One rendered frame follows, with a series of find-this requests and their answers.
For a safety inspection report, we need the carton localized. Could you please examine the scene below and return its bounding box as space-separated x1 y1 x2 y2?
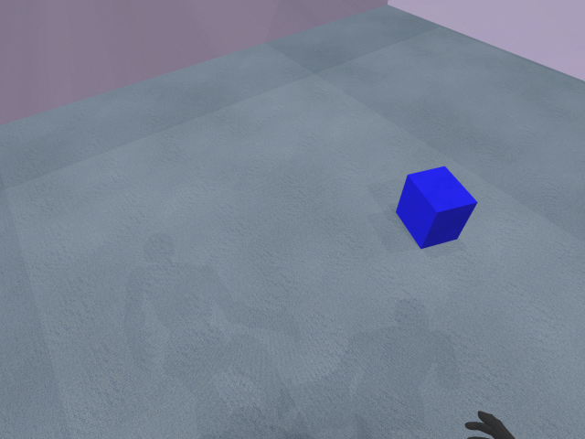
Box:
396 166 477 249

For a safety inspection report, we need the robot right hand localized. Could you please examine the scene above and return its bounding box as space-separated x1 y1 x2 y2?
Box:
465 411 515 439

